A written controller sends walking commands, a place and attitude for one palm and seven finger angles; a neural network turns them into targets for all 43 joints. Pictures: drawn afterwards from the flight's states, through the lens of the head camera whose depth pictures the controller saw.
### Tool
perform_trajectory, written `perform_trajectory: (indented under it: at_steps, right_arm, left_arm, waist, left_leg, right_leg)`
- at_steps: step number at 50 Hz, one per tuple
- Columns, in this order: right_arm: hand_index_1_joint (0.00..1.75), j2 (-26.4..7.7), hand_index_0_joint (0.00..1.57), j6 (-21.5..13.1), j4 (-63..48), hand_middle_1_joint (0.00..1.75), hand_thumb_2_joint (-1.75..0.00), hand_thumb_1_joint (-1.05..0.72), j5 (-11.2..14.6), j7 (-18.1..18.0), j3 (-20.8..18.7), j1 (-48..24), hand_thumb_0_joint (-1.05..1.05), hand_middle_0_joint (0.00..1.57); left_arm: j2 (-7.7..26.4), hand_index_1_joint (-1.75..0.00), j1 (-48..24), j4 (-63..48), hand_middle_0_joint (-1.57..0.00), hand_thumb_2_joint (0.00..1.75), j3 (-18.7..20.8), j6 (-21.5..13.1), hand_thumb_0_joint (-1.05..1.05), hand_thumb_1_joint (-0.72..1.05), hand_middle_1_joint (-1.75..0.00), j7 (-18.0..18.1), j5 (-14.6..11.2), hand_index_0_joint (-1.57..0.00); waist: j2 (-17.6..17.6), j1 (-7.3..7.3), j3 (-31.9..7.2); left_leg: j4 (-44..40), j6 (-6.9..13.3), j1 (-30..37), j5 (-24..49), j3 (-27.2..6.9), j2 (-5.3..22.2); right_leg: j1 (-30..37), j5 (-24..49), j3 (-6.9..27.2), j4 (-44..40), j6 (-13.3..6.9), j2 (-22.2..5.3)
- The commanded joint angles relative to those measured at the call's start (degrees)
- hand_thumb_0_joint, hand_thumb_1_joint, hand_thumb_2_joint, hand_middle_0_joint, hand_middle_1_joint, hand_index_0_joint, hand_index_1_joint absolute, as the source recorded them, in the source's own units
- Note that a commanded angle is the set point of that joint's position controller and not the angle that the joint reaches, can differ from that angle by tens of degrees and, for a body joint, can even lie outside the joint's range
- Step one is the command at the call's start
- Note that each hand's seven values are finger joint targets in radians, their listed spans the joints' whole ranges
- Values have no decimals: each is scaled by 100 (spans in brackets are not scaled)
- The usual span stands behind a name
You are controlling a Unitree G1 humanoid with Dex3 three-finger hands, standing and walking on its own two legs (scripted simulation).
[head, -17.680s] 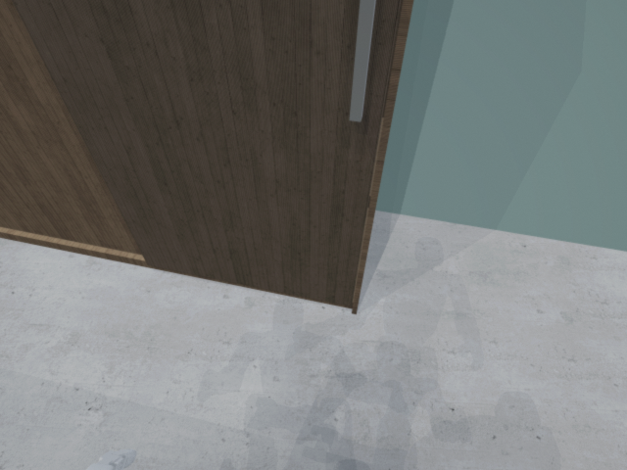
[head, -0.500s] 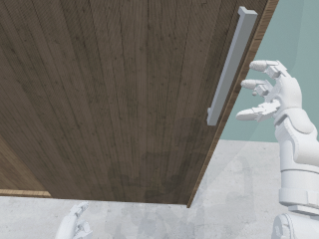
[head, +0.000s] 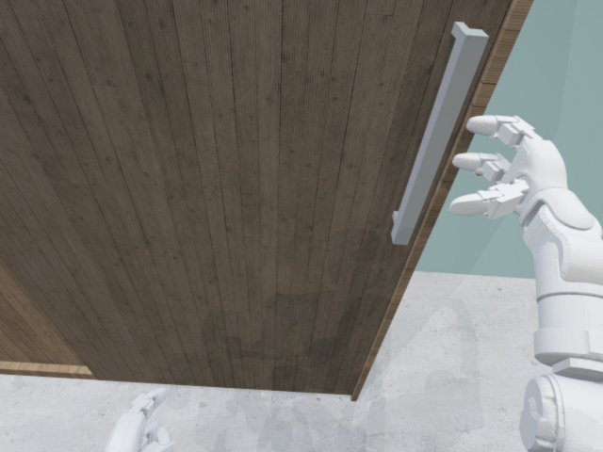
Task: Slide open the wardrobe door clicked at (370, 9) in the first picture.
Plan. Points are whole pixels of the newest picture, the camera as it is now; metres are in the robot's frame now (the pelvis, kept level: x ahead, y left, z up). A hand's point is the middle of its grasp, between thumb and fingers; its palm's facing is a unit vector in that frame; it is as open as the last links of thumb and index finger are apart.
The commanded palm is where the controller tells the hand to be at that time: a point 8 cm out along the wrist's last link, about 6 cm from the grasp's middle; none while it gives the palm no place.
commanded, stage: feel for the door with the fingertips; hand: right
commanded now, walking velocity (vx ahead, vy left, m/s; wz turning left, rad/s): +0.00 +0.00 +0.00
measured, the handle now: (424, 150) +0.46 -0.13 +0.21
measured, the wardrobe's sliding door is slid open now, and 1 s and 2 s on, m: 0.00 0.00 0.00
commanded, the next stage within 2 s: slide the fingers in behind the handle in 0.72 s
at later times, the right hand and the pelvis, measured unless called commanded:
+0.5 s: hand (448, 172) +0.40 -0.14 +0.22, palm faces -0.01 +1.00 +0.00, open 13.9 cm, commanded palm +0.38 -0.20 +0.22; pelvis -0.01 +0.00 +0.00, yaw -1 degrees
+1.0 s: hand (443, 166) +0.41 -0.14 +0.22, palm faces -0.01 +1.00 -0.01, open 13.8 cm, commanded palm +0.39 -0.19 +0.22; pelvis -0.01 +0.00 +0.00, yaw +0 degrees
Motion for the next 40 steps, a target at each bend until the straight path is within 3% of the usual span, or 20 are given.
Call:
perform_trajectory:
  at_steps: [1,5,7,12,14,15,16,19,21,24,27,31,33,38,39,40]
  right_arm:
    - [120,-478,30,-226,-1710,120,-30,50,228,73,29,-1898,0,30]
    - [120,-640,30,-754,-2868,120,-30,50,310,-187,-214,-2684,0,30]
    - [120,-715,30,-858,-3023,120,-30,50,221,-385,-288,-2608,0,30]
    - [120,-135,30,-302,-2183,120,-30,50,-61,-673,246,-2301,0,30]
    - [120,-242,30,-136,-2056,120,-30,50,-80,-666,224,-2576,0,30]
    - [120,-207,30,-97,-2035,120,-30,50,-55,-638,220,-2583,0,30]
    - [120,-423,30,-89,-1887,120,-30,50,-28,-622,13,-2399,0,30]
    - [120,-237,30,-190,-1776,120,-30,50,44,-542,174,-2848,0,30]
    - [120,-313,30,-287,-1551,120,-30,50,65,-514,89,-2660,0,30]
    - [120,-436,30,-361,-1206,120,-30,50,21,-514,31,-2880,0,30]
    - [120,-421,30,-491,-1201,120,-30,50,-44,-545,110,-3146,0,30]
    - [120,-838,30,-648,-961,120,-30,50,-43,-529,-256,-2985,0,30]
    - [120,-938,30,-748,-991,120,-30,50,-32,-498,-303,-3243,0,30]
    - [120,-771,30,-917,-965,120,-30,50,-85,-427,-101,-3369,0,30]
    - [120,-604,30,-923,-943,120,-30,50,-63,-426,48,-3519,0,30]
    - [120,-675,30,-920,-807,120,-30,50,-57,-444,-26,-3536,0,30]
  left_arm:
    - [663,-30,-769,-1060,-20,90,306,-317,0,90,-30,7,37,-20]
    - [573,-30,-846,-1072,-20,90,294,-442,0,90,-30,25,100,-20]
    - [551,-30,-874,-1023,-20,90,277,-450,0,90,-30,21,132,-20]
    - [502,-30,-921,-815,-20,90,212,-286,0,90,-30,11,123,-20]
    - [542,-30,-923,-792,-20,90,209,-226,0,90,-30,39,118,-20]
    - [530,-30,-943,-815,-20,90,201,-216,0,90,-30,50,134,-20]
    - [570,-30,-952,-825,-20,90,215,-191,0,90,-30,63,132,-20]
    - [525,-30,-927,-819,-20,90,190,-192,0,90,-30,104,151,-20]
    - [553,-30,-873,-812,-20,90,202,-190,0,90,-30,101,160,-20]
    - [547,-30,-805,-757,-20,90,192,-181,0,90,-30,116,153,-20]
    - [549,-30,-752,-776,-20,90,215,-198,0,90,-30,107,152,-20]
    - [605,-30,-637,-760,-20,90,254,-192,0,90,-30,107,174,-20]
    - [606,-30,-588,-757,-20,90,265,-209,0,90,-30,132,176,-20]
    - [597,-30,-495,-744,-20,90,304,-284,0,90,-30,112,132,-20]
    - [605,-30,-460,-717,-20,90,295,-306,0,90,-30,107,127,-20]
    - [624,-30,-411,-665,-20,90,316,-320,0,90,-30,110,128,-20]
  waist:
    - [447,-62,-1380]
    - [414,-40,-1908]
    - [232,-98,-1960]
    - [-126,-38,-1176]
    - [68,18,-1073]
    - [146,3,-1157]
    - [422,-51,-1169]
    - [434,50,-1299]
    - [551,7,-1327]
    - [460,48,-1189]
    - [258,76,-1291]
    - [441,-16,-1499]
    - [506,30,-1589]
    - [59,81,-1516]
    - [43,144,-1424]
    - [181,163,-1375]
  left_leg:
    - [-117,136,254,2161,85,-150]
    - [-53,130,367,2217,22,-165]
    - [-30,134,442,2202,12,-150]
    - [-184,138,133,1702,51,-133]
    - [-251,145,104,1574,49,-147]
    - [-231,148,164,1669,47,-149]
    - [-261,137,228,1681,46,-158]
    - [-233,124,238,1738,25,-128]
    - [-246,117,256,1742,22,-141]
    - [-283,113,174,1596,-18,-106]
    - [-288,116,160,1558,-30,-86]
    - [-239,118,415,1868,-41,-104]
    - [-236,95,490,1909,-74,-81]
    - [-235,121,314,1856,-66,-106]
    - [-251,123,219,1801,-53,-114]
    - [-278,121,147,1678,-36,-136]
  right_leg:
    - [792,1915,114,-74,-286,177]
    - [1142,2032,148,-14,-305,213]
    - [1150,2098,133,-21,-292,207]
    - [831,1634,80,-149,-236,197]
    - [773,1489,116,-184,-249,204]
    - [805,1556,123,-178,-266,217]
    - [767,1555,126,-167,-281,212]
    - [805,1528,124,-165,-295,233]
    - [810,1526,127,-168,-295,222]
    - [672,1351,112,-183,-294,231]
    - [721,1378,112,-183,-298,222]
    - [659,1565,85,-168,-306,229]
    - [612,1507,59,-177,-329,232]
    - [718,1542,48,-140,-317,211]
    - [706,1494,65,-136,-315,218]
    - [693,1414,95,-148,-313,205]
